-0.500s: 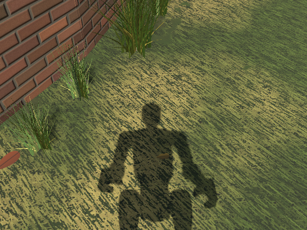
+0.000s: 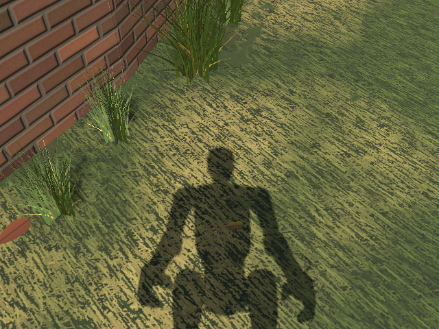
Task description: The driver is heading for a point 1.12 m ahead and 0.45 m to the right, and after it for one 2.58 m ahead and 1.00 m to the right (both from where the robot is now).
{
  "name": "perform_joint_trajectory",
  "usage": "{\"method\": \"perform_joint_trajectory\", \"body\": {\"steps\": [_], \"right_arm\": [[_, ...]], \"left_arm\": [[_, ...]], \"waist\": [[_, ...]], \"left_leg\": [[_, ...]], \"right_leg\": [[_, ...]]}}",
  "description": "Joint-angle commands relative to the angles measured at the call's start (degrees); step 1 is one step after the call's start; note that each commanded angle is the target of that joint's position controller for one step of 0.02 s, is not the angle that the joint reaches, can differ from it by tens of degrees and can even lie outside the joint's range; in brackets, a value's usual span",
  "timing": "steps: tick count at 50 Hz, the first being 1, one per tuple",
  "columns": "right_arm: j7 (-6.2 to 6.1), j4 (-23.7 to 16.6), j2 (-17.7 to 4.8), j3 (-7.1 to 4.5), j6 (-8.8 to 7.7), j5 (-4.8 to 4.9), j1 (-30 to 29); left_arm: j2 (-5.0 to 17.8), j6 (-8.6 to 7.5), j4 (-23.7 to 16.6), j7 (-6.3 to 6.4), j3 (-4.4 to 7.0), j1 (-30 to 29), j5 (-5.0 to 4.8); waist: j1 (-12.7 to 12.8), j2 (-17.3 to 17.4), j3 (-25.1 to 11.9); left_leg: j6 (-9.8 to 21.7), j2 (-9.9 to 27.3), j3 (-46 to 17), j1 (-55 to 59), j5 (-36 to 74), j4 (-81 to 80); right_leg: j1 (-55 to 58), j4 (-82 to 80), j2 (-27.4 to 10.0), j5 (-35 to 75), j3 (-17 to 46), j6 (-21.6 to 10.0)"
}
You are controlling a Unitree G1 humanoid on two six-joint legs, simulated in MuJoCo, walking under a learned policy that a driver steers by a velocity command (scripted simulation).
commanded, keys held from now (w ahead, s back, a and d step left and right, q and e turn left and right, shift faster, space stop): shift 0.74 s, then w+shift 0.24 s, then w+e+shift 0.02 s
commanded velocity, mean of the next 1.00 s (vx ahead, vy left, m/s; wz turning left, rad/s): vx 0.11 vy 0.00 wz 0.00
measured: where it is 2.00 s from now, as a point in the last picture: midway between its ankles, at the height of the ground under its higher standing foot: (263, 281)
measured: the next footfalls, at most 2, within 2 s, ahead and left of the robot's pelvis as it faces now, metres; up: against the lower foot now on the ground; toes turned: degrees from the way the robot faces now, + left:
left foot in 1.04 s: +0.09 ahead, +0.17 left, +0.00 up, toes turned +4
right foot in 1.52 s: +0.46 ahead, -0.06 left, +0.00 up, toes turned -27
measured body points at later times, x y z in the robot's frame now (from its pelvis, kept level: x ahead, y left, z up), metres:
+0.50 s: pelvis +0.00 +0.00 +0.00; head +0.01 +0.00 +0.45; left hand +0.04 +0.24 -0.15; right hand +0.02 -0.25 -0.15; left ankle +0.00 +0.15 -0.74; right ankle +0.00 -0.10 -0.74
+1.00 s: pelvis +0.04 +0.04 +0.01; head +0.04 +0.06 +0.46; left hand +0.03 +0.29 -0.15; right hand +0.11 -0.22 -0.12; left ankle +0.04 +0.16 -0.72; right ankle +0.00 -0.10 -0.74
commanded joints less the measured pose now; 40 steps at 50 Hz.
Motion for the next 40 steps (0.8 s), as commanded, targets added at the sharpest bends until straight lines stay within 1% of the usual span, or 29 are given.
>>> {"method": "perform_joint_trajectory", "body": {"steps": [1, 8, 16, 37, 38, 39, 40], "right_arm": [[-0.21, -0.59, -5.66, -0.86, -0.56, 0.0, 0.82], [-0.27, 1.6, -5.36, -0.5, -0.74, 0.04, 1.8], [-0.3, 3.15, -4.97, -0.04, -0.88, 0.07, 3.07], [-0.3, 4.33, -4.15, 0.79, -1.07, 0.15, 6.16], [-0.35, 5.2, -3.21, 0.96, -0.99, 0.35, 8.06], [-0.32, 4.81, -3.84, 0.64, -1.09, 0.9, 8.1], [-0.1, 2.98, -4.66, 0.42, -1.71, 0.95, 5.24]], "left_arm": [[5.73, -0.51, -1.19, 0.27, 1.05, 0.22, -0.05], [5.59, -0.29, 1.37, 0.44, 0.83, 1.19, -0.15], [5.3, -0.07, 3.45, 0.53, 0.55, 2.25, -0.23], [4.42, 0.18, 6.17, 0.66, -0.05, 4.83, -0.35], [4.64, 0.36, 7.14, 0.84, 0.12, 6.8, -0.5], [7.41, 0.53, 7.27, 1.01, 1.09, 8.11, -1.41], [9.6, 0.25, 7.52, 1.01, 1.81, 11.28, -1.96]], "waist": [[0.0, 0.05, -1.16], [0.13, 0.1, -0.63], [0.27, 0.18, -0.22], [0.45, 0.29, 0.52], [0.61, -0.78, -2.28], [1.21, -3.14, -0.75], [2.95, -6.05, 2.34]], "left_leg": [[1.73, 0.65, 0.06, -0.06, 9.6, -3.77], [1.63, 0.54, 0.56, -0.43, 9.21, -4.49], [1.57, 0.45, 0.98, -0.83, 9.0, -4.99], [1.56, 0.21, 1.63, -1.64, 8.63, -5.29], [1.93, -1.84, 4.16, -1.15, -1.86, -3.35], [2.79, -3.8, 6.4, -4.99, -14.88, 1.2], [3.51, -3.41, 6.76, -12.89, -20.56, 6.92]], "right_leg": [[-0.34, -6.6, -3.53, 6.66, 3.82, -1.12], [0.04, -7.13, -3.28, 6.34, 3.73, -1.19], [0.36, -7.34, -3.02, 6.62, 3.58, -1.22], [0.42, -7.18, -2.63, 7.09, 3.28, -1.11], [1.68, -8.18, -1.95, -6.9, 3.09, -1.79], [0.7, -9.79, -3.44, -24.22, 6.13, -3.81], [0.76, -14.21, -9.01, -37.51, 14.32, -6.95]]}}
